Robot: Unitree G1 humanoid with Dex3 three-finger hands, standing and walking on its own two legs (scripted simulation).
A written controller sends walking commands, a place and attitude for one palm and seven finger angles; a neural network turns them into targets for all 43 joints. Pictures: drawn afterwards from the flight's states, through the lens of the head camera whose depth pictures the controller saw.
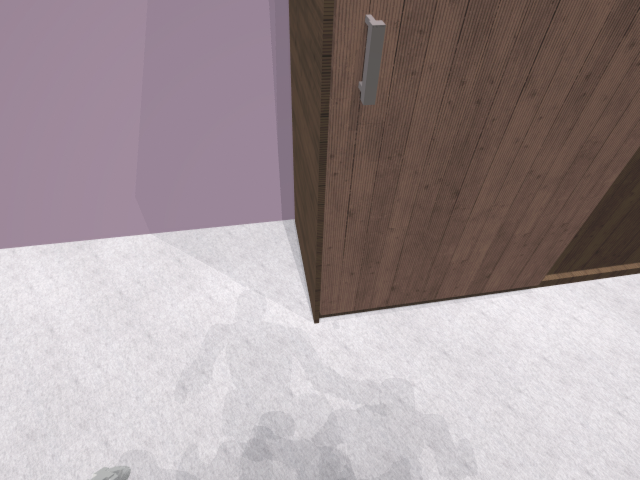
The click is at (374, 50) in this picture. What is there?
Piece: wardrobe's sliding door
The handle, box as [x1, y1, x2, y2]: [358, 15, 385, 104]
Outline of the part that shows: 366,15 365,22 368,25 363,79 359,81 358,87 361,91 360,99 362,103 374,104 385,24 381,20 375,20 371,15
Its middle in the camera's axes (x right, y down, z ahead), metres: +0.09 -0.33 +0.72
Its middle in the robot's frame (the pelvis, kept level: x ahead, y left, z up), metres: +0.78 -0.05 +0.19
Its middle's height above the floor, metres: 0.96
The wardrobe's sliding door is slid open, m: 0.00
